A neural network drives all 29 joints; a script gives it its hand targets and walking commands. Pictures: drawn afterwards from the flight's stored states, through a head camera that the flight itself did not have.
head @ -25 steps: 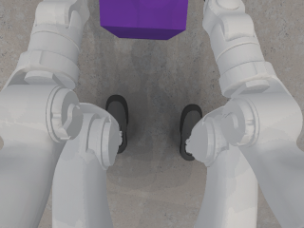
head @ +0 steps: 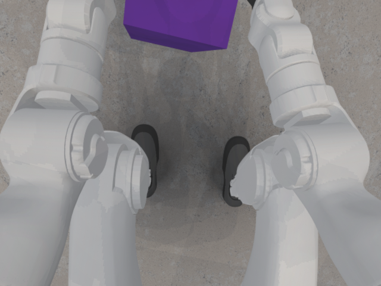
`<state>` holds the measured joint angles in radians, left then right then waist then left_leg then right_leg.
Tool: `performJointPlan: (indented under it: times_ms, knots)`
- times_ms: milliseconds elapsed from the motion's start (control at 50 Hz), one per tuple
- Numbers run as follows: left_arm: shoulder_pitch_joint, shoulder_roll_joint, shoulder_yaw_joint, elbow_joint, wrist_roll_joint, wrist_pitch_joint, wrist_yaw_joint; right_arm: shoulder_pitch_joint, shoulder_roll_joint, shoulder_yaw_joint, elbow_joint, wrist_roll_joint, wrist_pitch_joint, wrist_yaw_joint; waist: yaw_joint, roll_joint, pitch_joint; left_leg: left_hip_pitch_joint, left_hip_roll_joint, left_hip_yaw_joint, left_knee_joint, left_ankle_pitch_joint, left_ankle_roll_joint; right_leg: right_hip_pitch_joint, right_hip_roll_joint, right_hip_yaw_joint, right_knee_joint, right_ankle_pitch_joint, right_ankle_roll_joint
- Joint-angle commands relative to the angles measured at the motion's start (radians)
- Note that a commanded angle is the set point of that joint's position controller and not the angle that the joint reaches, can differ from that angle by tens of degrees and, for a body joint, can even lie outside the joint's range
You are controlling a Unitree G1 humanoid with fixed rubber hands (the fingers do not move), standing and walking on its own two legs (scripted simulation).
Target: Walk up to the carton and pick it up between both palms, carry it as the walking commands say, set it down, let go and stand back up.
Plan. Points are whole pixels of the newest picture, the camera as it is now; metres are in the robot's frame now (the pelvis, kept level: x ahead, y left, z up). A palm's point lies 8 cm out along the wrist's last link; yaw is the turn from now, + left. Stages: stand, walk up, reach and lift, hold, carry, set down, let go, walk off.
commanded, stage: reach and lift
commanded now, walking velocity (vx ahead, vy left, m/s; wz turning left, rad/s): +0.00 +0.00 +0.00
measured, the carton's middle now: out of the picture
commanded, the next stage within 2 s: none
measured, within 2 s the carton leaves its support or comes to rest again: neither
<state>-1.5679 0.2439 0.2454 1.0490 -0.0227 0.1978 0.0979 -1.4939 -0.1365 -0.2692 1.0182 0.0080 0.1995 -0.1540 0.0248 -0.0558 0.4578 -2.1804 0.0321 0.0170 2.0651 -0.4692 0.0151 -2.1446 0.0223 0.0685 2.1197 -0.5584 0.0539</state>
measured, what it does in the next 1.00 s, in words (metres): stands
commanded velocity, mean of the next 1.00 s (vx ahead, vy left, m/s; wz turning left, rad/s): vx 0.00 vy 0.00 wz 0.00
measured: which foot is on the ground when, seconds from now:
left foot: down 0.00-1.00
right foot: down 0.00-1.00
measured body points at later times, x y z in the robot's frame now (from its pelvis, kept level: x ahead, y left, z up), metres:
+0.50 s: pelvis +0.00 +0.00 +0.00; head +0.35 +0.02 +0.27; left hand +0.57 +0.14 -0.12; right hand +0.55 -0.09 -0.15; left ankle +0.14 +0.12 -0.36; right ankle +0.12 -0.14 -0.36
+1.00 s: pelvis -0.01 +0.00 +0.03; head +0.33 +0.02 +0.31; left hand +0.55 +0.14 -0.06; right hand +0.54 -0.09 -0.09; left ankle +0.14 +0.12 -0.36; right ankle +0.12 -0.14 -0.36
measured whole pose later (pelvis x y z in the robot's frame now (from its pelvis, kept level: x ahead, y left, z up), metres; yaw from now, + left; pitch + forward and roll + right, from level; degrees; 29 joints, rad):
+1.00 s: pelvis -0.01 +0.00 +0.03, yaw +0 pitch +23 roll +0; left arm -1.40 0.03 0.41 0.61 0.17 0.39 0.16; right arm -1.37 -0.08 -0.26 0.69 -0.01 0.45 -0.24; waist 0.03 -0.02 0.52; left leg -1.94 0.02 0.01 2.02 -0.48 0.02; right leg -1.89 0.03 0.07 2.07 -0.57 0.07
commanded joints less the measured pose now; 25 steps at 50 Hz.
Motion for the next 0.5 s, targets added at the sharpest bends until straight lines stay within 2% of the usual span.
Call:
performJointPlan:
  times_ms: [0, 20, 40, 60, 80, 100, 120, 140, 160, 180, 200, 220, 240, 260, 280, 300, 320, 340, 360, 380, 400, 420, 440, 460, 480]
  knots:
    - [-0.358, -1.126, -0.238, -0.063, 0.024, 0.035, -0.276, -0.721, 0.974, 0.345, -0.321, 0.086, -0.034, 0.274, 0.106, 0.028, -1.524, 0.739, -0.166, 0.009, -0.064, 0.269, -0.003, 0.477, 0.152, -0.172, -0.105, 0.220, -0.030]
    - [-0.350, -1.152, -0.235, -0.073, 0.043, 0.049, -0.284, -0.692, 0.954, 0.335, -0.327, 0.067, -0.029, 0.276, 0.103, 0.058, -1.508, 0.718, -0.167, 0.018, -0.058, 0.257, -0.005, 0.469, 0.162, -0.151, -0.128, 0.215, -0.041]
    - [-0.316, -1.141, -0.209, -0.019, 0.068, 0.056, -0.284, -0.737, 0.983, 0.351, -0.338, 0.075, -0.022, 0.279, 0.125, 0.039, -1.456, 0.721, -0.166, 0.012, -0.078, 0.232, 0.008, 0.439, 0.156, -0.162, -0.121, 0.183, -0.026]
    - [-0.304, -1.156, -0.200, -0.048, 0.068, 0.065, -0.289, -0.755, 0.995, 0.369, -0.395, 0.084, -0.021, 0.283, 0.134, 0.029, -1.528, 0.736, -0.170, 0.009, -0.084, 0.249, 0.011, 0.485, 0.157, -0.157, -0.128, 0.200, -0.028]
    - [-0.307, -1.133, -0.200, -0.062, 0.093, 0.075, -0.295, -0.786, 0.958, 0.363, -0.402, 0.076, -0.017, 0.281, 0.133, 0.034, -1.503, 0.713, -0.164, 0.027, -0.081, 0.218, 0.004, 0.473, 0.160, -0.156, -0.151, 0.164, -0.027]
    - [-0.306, -1.143, -0.193, -0.045, 0.093, 0.080, -0.292, -0.813, 0.952, 0.380, -0.429, 0.081, -0.022, 0.278, 0.153, 0.031, -1.551, 0.732, -0.168, 0.023, -0.082, 0.232, 0.006, 0.513, 0.161, -0.151, -0.149, 0.167, -0.035]
    - [-0.360, -1.179, -0.263, -0.169, 0.045, 0.072, -0.285, -0.856, 0.989, 0.426, -0.529, 0.122, -0.026, 0.274, 0.149, 0.043, -1.715, 0.842, -0.170, 0.015, -0.071, 0.309, 0.006, 0.560, 0.166, -0.148, -0.131, 0.253, -0.036]
    - [-0.393, -1.187, -0.280, -0.162, 0.043, 0.073, -0.274, -0.855, 1.004, 0.438, -0.520, 0.134, -0.026, 0.270, 0.130, 0.021, -1.743, 0.845, -0.176, 0.010, -0.087, 0.297, -0.001, 0.587, 0.165, -0.172, -0.135, 0.252, -0.029]
    - [-0.376, -1.200, -0.307, -0.207, 0.017, 0.082, -0.268, -0.921, 0.977, 0.472, -0.595, 0.157, -0.026, 0.263, 0.119, 0.034, -1.835, 0.916, -0.171, 0.010, -0.081, 0.364, -0.004, 0.622, 0.158, -0.174, -0.127, 0.294, -0.019]
    - [-0.403, -1.213, -0.326, -0.245, -0.003, 0.079, -0.263, -0.907, 0.998, 0.492, -0.603, 0.183, -0.029, 0.261, 0.138, 0.061, -1.920, 0.963, -0.183, 0.014, -0.065, 0.418, -0.010, 0.625, 0.160, -0.168, -0.122, 0.333, -0.026]
    - [-0.399, -1.205, -0.327, -0.277, 0.013, 0.089, -0.249, -0.964, 0.980, 0.505, -0.640, 0.203, -0.027, 0.261, 0.162, 0.096, -1.988, 1.010, -0.175, 0.017, -0.082, 0.420, -0.009, 0.629, 0.162, -0.170, -0.125, 0.334, -0.027]
    - [-0.443, -1.206, -0.317, -0.275, 0.003, 0.097, -0.244, -0.989, 0.964, 0.504, -0.626, 0.188, -0.012, 0.257, 0.137, 0.053, -2.004, 1.028, -0.177, 0.007, -0.096, 0.390, -0.008, 0.657, 0.155, -0.171, -0.147, 0.286, -0.027]
    - [-0.397, -1.202, -0.262, -0.164, 0.047, 0.112, -0.248, -0.863, 0.978, 0.406, -0.466, 0.125, 0.008, 0.257, 0.101, 0.027, -1.776, 0.897, -0.173, 0.003, -0.116, 0.267, -0.010, 0.527, 0.154, -0.186, -0.165, 0.182, -0.028]
    - [-0.307, -1.200, -0.202, -0.051, 0.092, 0.131, -0.255, -0.844, 0.987, 0.399, -0.430, 0.087, 0.017, 0.259, 0.112, -0.026, -1.685, 0.826, -0.173, 0.007, -0.135, 0.215, -0.004, 0.497, 0.161, -0.193, -0.186, 0.121, -0.026]
    - [-0.268, -1.258, -0.211, -0.068, 0.082, 0.147, -0.269, -0.912, 0.985, 0.432, -0.509, 0.093, 0.020, 0.262, 0.095, -0.019, -1.734, 0.838, -0.165, 0.005, -0.123, 0.235, -0.006, 0.567, 0.152, -0.189, -0.177, 0.158, -0.028]
    - [-0.237, -1.263, -0.202, -0.059, 0.115, 0.155, -0.276, -0.889, 1.011, 0.430, -0.519, 0.102, 0.023, 0.267, 0.103, 0.025, -1.736, 0.860, -0.168, 0.006, -0.145, 0.241, -0.002, 0.543, 0.157, -0.193, -0.176, 0.179, -0.021]
    - [-0.252, -1.233, -0.191, -0.028, 0.138, 0.159, -0.276, -0.839, 1.004, 0.421, -0.480, 0.077, 0.029, 0.271, 0.124, -0.003, -1.714, 0.869, -0.168, 0.017, -0.134, 0.235, -0.003, 0.532, 0.159, -0.181, -0.197, 0.142, -0.020]
    - [-0.274, -1.242, -0.242, -0.085, 0.122, 0.164, -0.278, -0.874, 1.017, 0.428, -0.534, 0.098, 0.024, 0.265, 0.118, 0.040, -1.806, 0.905, -0.169, 0.005, -0.147, 0.260, -0.008, 0.585, 0.168, -0.188, -0.182, 0.204, -0.028]
    - [-0.188, -1.229, -0.188, 0.009, 0.176, 0.172, -0.276, -0.824, 0.999, 0.416, -0.473, 0.087, 0.029, 0.282, 0.151, 0.048, -1.624, 0.836, -0.161, 0.006, -0.158, 0.230, -0.006, 0.436, 0.154, -0.181, -0.198, 0.147, -0.017]
    - [-0.252, -1.226, -0.199, -0.051, 0.161, 0.162, -0.280, -0.885, 1.016, 0.434, -0.519, 0.099, 0.026, 0.281, 0.120, 0.025, -1.671, 0.871, -0.167, 0.001, -0.154, 0.226, 0.007, 0.476, 0.153, -0.176, -0.209, 0.134, -0.010]
    - [-0.314, -1.220, -0.211, -0.099, 0.146, 0.155, -0.285, -0.844, 1.020, 0.406, -0.458, 0.081, 0.033, 0.272, 0.115, -0.002, -1.711, 0.825, -0.172, 0.006, -0.142, 0.230, -0.002, 0.521, 0.154, -0.177, -0.211, 0.148, -0.017]
    - [-0.336, -1.257, -0.256, -0.191, 0.105, 0.150, -0.279, -0.932, 1.038, 0.471, -0.580, 0.126, 0.026, 0.270, 0.107, 0.017, -1.830, 0.896, -0.168, -0.002, -0.143, 0.275, 0.000, 0.558, 0.156, -0.176, -0.194, 0.193, -0.011]
    - [-0.333, -1.245, -0.252, -0.159, 0.109, 0.155, -0.276, -0.892, 1.022, 0.444, -0.538, 0.123, 0.027, 0.267, 0.112, 0.052, -1.821, 0.877, -0.168, 0.012, -0.137, 0.246, -0.009, 0.563, 0.155, -0.166, -0.203, 0.180, -0.017]
    - [-0.343, -1.254, -0.275, -0.167, 0.090, 0.163, -0.275, -0.965, 0.985, 0.476, -0.621, 0.134, 0.021, 0.256, 0.112, 0.025, -1.906, 0.930, -0.173, 0.006, -0.143, 0.285, -0.008, 0.636, 0.152, -0.179, -0.203, 0.208, -0.014]
    - [-0.410, -1.242, -0.298, -0.248, 0.070, 0.154, -0.268, -0.979, 1.001, 0.480, -0.629, 0.151, 0.023, 0.250, 0.105, 0.040, -1.961, 0.959, -0.177, 0.017, -0.139, 0.301, -0.009, 0.652, 0.157, -0.167, -0.208, 0.219, -0.010]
